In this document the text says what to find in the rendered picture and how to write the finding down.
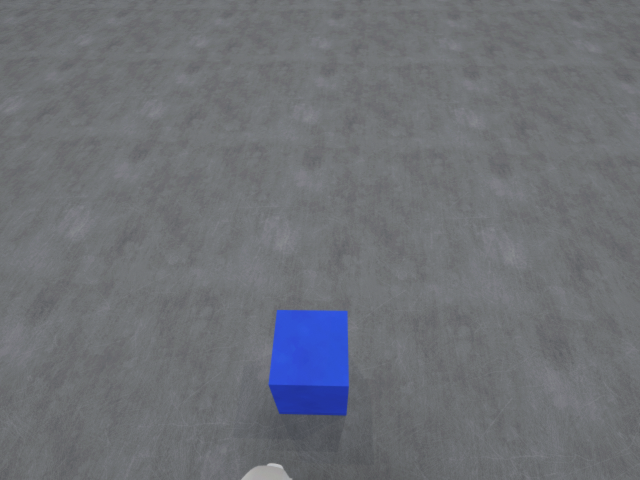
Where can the carton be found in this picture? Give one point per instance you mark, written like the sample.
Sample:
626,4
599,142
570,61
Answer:
309,371

